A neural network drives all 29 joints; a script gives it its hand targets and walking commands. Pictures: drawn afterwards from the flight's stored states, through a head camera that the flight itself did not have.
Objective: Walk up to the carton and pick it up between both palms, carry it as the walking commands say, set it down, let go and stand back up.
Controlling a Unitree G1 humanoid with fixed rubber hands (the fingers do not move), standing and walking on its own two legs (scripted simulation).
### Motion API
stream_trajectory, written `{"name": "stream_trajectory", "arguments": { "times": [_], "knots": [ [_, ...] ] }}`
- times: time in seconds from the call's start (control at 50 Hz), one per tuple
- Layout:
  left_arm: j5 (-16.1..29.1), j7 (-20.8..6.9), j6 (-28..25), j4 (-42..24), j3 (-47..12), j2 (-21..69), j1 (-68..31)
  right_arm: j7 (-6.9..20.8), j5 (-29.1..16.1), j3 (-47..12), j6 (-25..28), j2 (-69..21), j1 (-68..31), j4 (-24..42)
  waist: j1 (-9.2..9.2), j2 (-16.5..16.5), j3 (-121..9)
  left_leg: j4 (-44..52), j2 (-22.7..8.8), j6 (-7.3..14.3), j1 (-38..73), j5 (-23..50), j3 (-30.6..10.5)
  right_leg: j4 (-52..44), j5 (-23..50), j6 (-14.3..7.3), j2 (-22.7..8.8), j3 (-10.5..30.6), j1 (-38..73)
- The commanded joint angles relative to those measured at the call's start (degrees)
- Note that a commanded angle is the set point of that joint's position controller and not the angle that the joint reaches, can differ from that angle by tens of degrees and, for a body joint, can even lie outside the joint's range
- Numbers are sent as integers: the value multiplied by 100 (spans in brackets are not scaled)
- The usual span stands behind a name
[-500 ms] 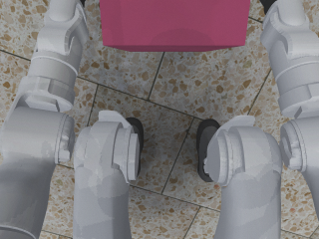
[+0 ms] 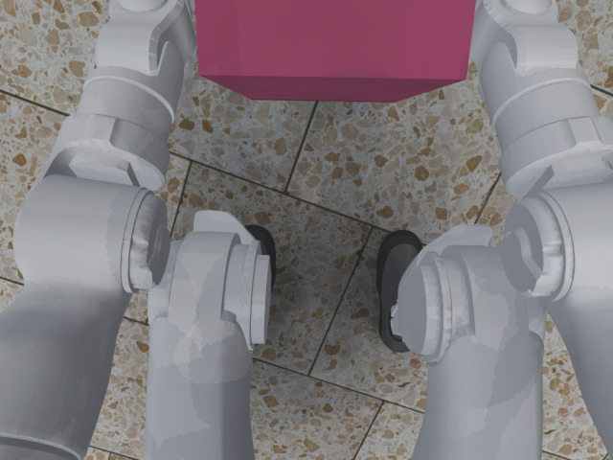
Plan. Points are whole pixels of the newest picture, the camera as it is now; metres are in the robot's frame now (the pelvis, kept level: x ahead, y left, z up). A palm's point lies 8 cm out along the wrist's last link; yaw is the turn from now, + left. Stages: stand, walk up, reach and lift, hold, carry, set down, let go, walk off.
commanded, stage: reach and lift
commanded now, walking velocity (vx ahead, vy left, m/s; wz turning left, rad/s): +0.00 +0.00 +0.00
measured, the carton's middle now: (328, 0) +0.54 +0.03 -0.22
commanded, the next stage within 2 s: none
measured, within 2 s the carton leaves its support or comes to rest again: leaves its support in 0.56 s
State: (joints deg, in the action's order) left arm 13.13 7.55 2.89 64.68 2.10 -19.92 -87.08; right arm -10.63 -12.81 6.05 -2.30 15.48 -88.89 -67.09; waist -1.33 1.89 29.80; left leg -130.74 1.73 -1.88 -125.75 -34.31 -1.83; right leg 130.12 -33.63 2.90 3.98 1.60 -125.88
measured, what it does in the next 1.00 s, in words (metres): stands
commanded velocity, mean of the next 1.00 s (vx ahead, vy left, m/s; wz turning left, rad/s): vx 0.00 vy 0.00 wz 0.00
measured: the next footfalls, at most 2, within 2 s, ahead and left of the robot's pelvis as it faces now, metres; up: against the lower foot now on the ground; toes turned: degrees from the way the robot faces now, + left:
none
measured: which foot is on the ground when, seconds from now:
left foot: down 0.00-1.00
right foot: down 0.00-1.00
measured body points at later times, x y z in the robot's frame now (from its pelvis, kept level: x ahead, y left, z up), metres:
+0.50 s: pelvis +0.01 +0.00 -0.01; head +0.37 +0.02 +0.25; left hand +0.56 +0.18 -0.17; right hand +0.57 -0.13 -0.17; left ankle +0.11 +0.12 -0.32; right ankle +0.12 -0.13 -0.32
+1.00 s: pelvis -0.02 +0.00 +0.03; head +0.34 +0.01 +0.29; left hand +0.55 +0.17 -0.10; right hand +0.56 -0.13 -0.10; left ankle +0.11 +0.12 -0.32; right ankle +0.12 -0.13 -0.32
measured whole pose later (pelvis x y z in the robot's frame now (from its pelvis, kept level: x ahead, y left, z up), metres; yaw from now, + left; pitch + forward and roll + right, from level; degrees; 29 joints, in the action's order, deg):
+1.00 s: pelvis -0.02 +0.00 +0.03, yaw +1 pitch +26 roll +0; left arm 0.6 5.8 19.5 50.4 12.3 -16.7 -85.6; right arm -10.6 -2.6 18.1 -19.3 10.5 -83.6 -46.1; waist -0.3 1.7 30.0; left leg -124.6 3.3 -2.8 -120.0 -30.6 -2.3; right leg 124.9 -31.3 4.8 6.7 3.7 -119.6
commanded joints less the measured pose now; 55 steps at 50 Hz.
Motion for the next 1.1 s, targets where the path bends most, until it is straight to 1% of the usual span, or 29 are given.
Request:
{"name": "stream_trajectory", "arguments": {
  "times": [0.0, 0.02, 0.04, 0.06, 0.22, 0.24, 0.28, 0.34, 0.36, 0.38, 0.42, 0.44, 0.46, 0.48, 0.5, 0.52, 0.54, 0.56, 0.58, 0.6, 0.62, 0.64, 0.76, 0.84, 0.86, 0.9, 0.98, 1.02, 1.08],
  "knots": [
    [-131, -1634, 309, -1132, -1228, 5321, -3312, 1452, 201, -1042, -348, -5438, -2734, 1039, 19, -414, -8025, 1108, 463, 73, 3285, 1986, 595, -957, 1619, -148, 436, -653, 2962],
    [-78, -1720, 361, -1100, -1254, 5365, -3287, 1519, 246, -998, -402, -5542, -2652, 1113, 142, -298, -7986, 1079, 449, 67, 3243, 1971, 637, -997, 1615, -144, 432, -661, 3010],
    [-124, -1758, 357, -1273, -1214, 5423, -3091, 1566, 151, -1102, -386, -5699, -2679, 1220, -114, -377, -7985, 1007, 449, 83, 3167, 2055, 728, -972, 1669, -161, 475, -642, 2944],
    [-67, -1762, 365, -1358, -1208, 5423, -3238, 1606, 95, -1125, -418, -5710, -2825, 1279, -6, -271, -8028, 1063, 457, 126, 3251, 2200, 586, -900, 1765, -117, 461, -705, 2884],
    [-136, -1798, 492, -1406, -1256, 6123, -2634, 1653, 72, -1020, -361, -6023, -2405, 1523, -58, -744, -8121, 1040, 527, 106, 3676, 2914, 471, -766, 2355, -220, 504, -681, 2526],
    [-116, -1795, 468, -1508, -1338, 6190, -2636, 1654, 80, -1071, -345, -6127, -2321, 1619, 38, -643, -8402, 1004, 553, 48, 3715, 3195, 523, -778, 2596, -193, 534, -759, 2616],
    [-178, -1725, 451, -1843, -1233, 6040, -2533, 1630, -14, -1329, -382, -6159, -2313, 1847, -178, -374, -8846, 979, 569, 102, 3760, 3318, 594, -758, 2773, -112, 486, -700, 2963],
    [39, -1723, 509, -2008, -1519, 6260, -2669, 1542, -61, -1272, -437, -6255, -2214, 2091, 57, -536, -9266, 1075, 554, 106, 4011, 3278, 527, -804, 2698, -161, 535, -746, 2978],
    [39, -1688, 510, -2644, -1588, 6000, -2876, 1522, -122, -1406, -465, -6309, -2260, 2392, -173, -471, -9856, 1072, 580, 114, 4280, 3600, 539, -813, 3040, -143, 545, -707, 3333],
    [82, -1641, 538, -2537, -1675, 6091, -2882, 1467, -229, -1477, -427, -6166, -2490, 2723, 34, -452, -10372, 1010, 565, 112, 4494, 3588, 546, -744, 3107, -133, 576, -788, 3563],
    [179, -1599, 559, -2806, -1687, 6006, -3051, 1372, -335, -1562, -494, -6180, -2636, 2739, -45, -454, -10839, 1002, 547, 89, 4553, 3632, 605, -746, 3226, -108, 564, -777, 3927],
    [1, -1565, 598, -2840, -1482, 6036, -2961, 1402, -394, -1640, -557, -6449, -2668, 2722, -376, -378, -11017, 1103, 574, 128, 4667, 3468, 698, -869, 3049, -85, 606, -710, 4077],
    [147, -1572, 647, -2848, -1633, 6070, -3133, 1381, -269, -1544, -583, -6126, -2925, 2964, 2, -402, -11114, 1141, 525, 75, 4744, 3370, 615, -928, 2978, -118, 578, -760, 4115],
    [172, -1534, 695, -3091, -1630, 6129, -3379, 1363, -397, -1636, -585, -6217, -3204, 3367, -136, -543, -11866, 1127, 553, 94, 5174, 3436, 622, -857, 2992, -150, 619, -768, 4385],
    [251, -1476, 750, -3283, -1804, 6093, -3518, 1338, -401, -1619, -661, -6027, -3310, 3430, 26, -658, -12297, 1159, 540, 92, 5714, 3520, 557, -876, 2953, -149, 581, -815, 4379],
    [146, -1507, 822, -2753, -1539, 6090, -3579, 1377, -365, -1549, -740, -5947, -3389, 2821, -15, -633, -11439, 1204, 493, 73, 5014, 2736, 728, -1079, 2362, -120, 494, -765, 4261],
    [203, -1509, 802, -3414, -1644, 6041, -3864, 1350, -406, -1472, -803, -6382, -3277, 3019, -74, -586, -11774, 1271, 536, 110, 5225, 2896, 756, -1067, 2518, -122, 540, -787, 4413],
    [263, -1522, 813, -3543, -1739, 6113, -3876, 1340, -264, -1486, -843, -6340, -3167, 3176, 133, -566, -11782, 1313, 600, 114, 5229, 2991, 710, -1118, 2682, -121, 589, -789, 4501],
    [251, -1502, 771, -3662, -1740, 6079, -4089, 1339, -267, -1457, -868, -6473, -3227, 3117, 8, -606, -11768, 1301, 571, 93, 5309, 3114, 713, -1091, 2633, -139, 559, -754, 4383],
    [277, -1483, 806, -3688, -1836, 6275, -4047, 1333, -157, -1456, -912, -6413, -3141, 3041, 253, -594, -11803, 1297, 624, 69, 5453, 3096, 676, -1229, 2567, -137, 598, -807, 4323],
    [258, -1467, 872, -3880, -1891, 6343, -4014, 1303, -329, -1494, -887, -6382, -3423, 3581, 193, -915, -12365, 1319, 588, 53, 5555, 3210, 753, -1203, 2868, -144, 617, -803, 4752],
    [275, -1454, 839, -4090, -1767, 6188, -4316, 1311, -308, -1543, -974, -6633, -3498, 3503, 67, -501, -12452, 1347, 619, 95, 5577, 3164, 783, -1284, 2803, -94, 595, -788, 4849],
    [-501, -1618, 1127, -2547, -1116, 6035, -4078, 1498, 346, -1107, -1351, -6650, -3329, 2155, -198, -449, -10135, 1819, 490, 154, 4141, 1324, 840, -1679, 975, -118, 468, -717, 3729],
    [-709, -1747, 1337, -2501, -867, 6403, -3849, 1617, 348, -1404, -1430, -6641, -4233, 3276, -476, -365, -11096, 1986, 527, 247, 4605, 1279, 928, -1847, 905, -133, 530, -705, 4300],
    [-498, -1757, 1365, -2803, -1003, 6425, -4299, 1595, 373, -1396, -1430, -6406, -4550, 3476, -207, -224, -11507, 1928, 539, 197, 4729, 1455, 857, -1823, 1074, -128, 499, -803, 4428],
    [-407, -1724, 1445, -3125, -1139, 6515, -4431, 1533, 87, -1617, -1464, -6417, -4872, 3855, -315, -364, -12476, 1905, 539, 199, 5143, 1862, 892, -1792, 1471, -99, 534, -771, 4910],
    [-417, -1706, 1560, -2909, -1103, 6630, -4369, 1542, 313, -1303, -1584, -6520, -4286, 3185, 73, -234, -11944, 2022, 553, 159, 5091, 1672, 752, -1942, 1154, -91, 494, -851, 4477],
    [-464, -1747, 1616, -3066, -1178, 6757, -4304, 1595, 378, -1349, -1693, -6783, -4016, 3262, 2, -202, -12205, 2156, 568, 195, 5236, 1794, 720, -1994, 1309, -102, 526, -877, 4580],
    [-205, -1785, 1622, -3635, -1581, 6776, -4442, 1628, 463, -1532, -1815, -6889, -3487, 3435, 293, -129, -13130, 1985, 626, 88, 5638, 2425, 784, -1993, 1946, -50, 600, -899, 5056]
  ]
}}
